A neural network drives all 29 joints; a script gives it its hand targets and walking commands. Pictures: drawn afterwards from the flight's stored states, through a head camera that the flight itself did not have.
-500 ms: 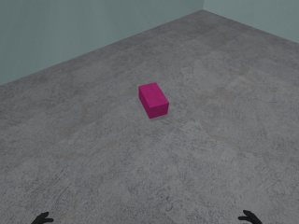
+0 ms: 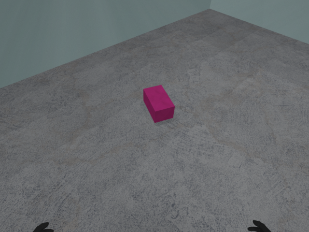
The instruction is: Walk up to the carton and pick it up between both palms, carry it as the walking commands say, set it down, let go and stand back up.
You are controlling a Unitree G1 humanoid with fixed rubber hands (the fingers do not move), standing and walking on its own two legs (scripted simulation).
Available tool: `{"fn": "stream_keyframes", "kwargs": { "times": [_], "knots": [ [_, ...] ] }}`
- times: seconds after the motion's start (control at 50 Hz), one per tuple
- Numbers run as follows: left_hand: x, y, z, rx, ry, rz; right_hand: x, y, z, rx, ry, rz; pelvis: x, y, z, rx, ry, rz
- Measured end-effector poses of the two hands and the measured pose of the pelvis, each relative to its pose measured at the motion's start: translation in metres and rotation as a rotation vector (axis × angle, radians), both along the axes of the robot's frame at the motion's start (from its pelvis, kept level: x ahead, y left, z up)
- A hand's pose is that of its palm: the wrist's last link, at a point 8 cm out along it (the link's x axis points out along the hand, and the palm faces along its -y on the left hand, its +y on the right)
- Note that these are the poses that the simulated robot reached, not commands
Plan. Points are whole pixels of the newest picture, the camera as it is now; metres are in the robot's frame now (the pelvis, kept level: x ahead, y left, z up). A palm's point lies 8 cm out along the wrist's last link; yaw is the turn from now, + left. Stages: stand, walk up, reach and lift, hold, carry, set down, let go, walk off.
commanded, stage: stand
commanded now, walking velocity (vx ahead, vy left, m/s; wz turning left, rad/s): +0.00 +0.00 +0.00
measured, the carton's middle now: (158, 103) +1.25 -0.08 -0.71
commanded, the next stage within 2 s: walk up in 0.66 s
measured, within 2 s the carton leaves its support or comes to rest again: neither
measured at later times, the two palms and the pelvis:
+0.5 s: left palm out of the picture +0.11 +0.31 -0.10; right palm out of the picture +0.11 -0.31 -0.10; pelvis +0.01 +0.00 +0.00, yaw +0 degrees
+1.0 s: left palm out of the picture +0.08 +0.31 -0.13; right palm out of the picture +0.12 -0.28 -0.11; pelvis +0.03 +0.01 -0.01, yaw +0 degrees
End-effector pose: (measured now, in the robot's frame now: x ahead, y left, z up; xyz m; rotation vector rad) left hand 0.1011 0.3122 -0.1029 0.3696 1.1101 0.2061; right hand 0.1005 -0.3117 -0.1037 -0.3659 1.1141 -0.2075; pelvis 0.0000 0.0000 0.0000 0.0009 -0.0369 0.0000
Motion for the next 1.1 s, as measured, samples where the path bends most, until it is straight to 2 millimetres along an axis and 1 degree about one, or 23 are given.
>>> {"fn": "stream_keyframes", "kwargs": {
  "times": [0.48,0.86,0.9,0.94,1.02,1.06,1.1],
  "knots": [
    [0.007,0.001,0.001,0.003,0.003,0.004,0.006,-0.001,0.001,-0.004,0.004,-0.005,0.007,0.0,0.001,0.0,0.002,0.0],
    [0.008,0.002,0.001,0.002,0.007,0.008,0.008,-0.001,0.001,-0.002,0.006,-0.012,0.01,0.001,0.001,0.001,0.01,-0.004],
    [0.004,0.001,-0.002,-0.016,0.022,0.023,0.008,0.002,-0.001,0.01,0.017,-0.013,0.013,0.001,0.0,-0.001,0.024,-0.005],
    [-0.002,-0.001,-0.008,-0.035,0.039,0.038,0.011,0.011,-0.004,0.025,0.022,-0.007,0.017,0.003,-0.002,-0.005,0.035,0.0],
    [-0.02,-0.002,-0.028,-0.077,0.118,0.065,0.021,0.037,-0.012,0.056,0.006,-0.004,0.031,0.013,-0.008,-0.003,0.036,-0.001],
    [-0.015,-0.006,-0.033,-0.098,0.141,0.055,0.013,0.046,-0.017,0.066,0.025,-0.025,0.042,0.017,-0.009,-0.006,0.041,-0.004],
    [0.004,-0.014,-0.033,-0.125,0.122,0.038,-0.006,0.052,-0.019,0.076,0.087,-0.058,0.054,0.018,-0.006,-0.013,0.047,-0.002]
  ]
}}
